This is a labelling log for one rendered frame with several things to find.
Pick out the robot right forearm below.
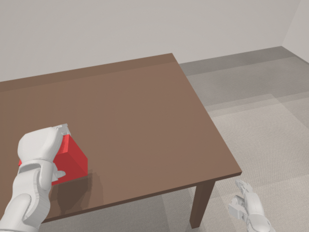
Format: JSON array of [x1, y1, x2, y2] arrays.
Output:
[[247, 214, 276, 232]]

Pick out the table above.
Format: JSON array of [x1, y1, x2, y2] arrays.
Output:
[[0, 53, 242, 229]]

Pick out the robot left hand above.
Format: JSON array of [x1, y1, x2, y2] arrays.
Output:
[[17, 123, 71, 182]]

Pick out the robot right hand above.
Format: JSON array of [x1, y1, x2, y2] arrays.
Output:
[[228, 179, 265, 223]]

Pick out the robot left forearm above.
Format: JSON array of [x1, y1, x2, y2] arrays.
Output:
[[0, 159, 54, 232]]

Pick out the sponge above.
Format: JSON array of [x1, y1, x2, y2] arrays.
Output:
[[18, 134, 88, 185]]

